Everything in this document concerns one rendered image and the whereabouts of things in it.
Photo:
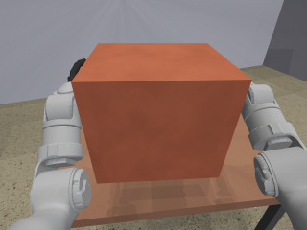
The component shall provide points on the robot left upper arm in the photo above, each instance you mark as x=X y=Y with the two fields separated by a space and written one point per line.
x=57 y=197

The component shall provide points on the table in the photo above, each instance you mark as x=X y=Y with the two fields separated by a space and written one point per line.
x=235 y=188

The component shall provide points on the robot right upper arm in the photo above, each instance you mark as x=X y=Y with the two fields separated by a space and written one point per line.
x=282 y=173

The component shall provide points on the robot left hand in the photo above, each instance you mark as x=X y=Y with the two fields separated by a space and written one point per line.
x=75 y=69

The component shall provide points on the robot right forearm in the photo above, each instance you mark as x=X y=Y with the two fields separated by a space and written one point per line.
x=267 y=127

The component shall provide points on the carton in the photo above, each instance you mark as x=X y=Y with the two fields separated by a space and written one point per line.
x=158 y=111

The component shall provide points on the robot left forearm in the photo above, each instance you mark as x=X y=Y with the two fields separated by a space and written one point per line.
x=61 y=135

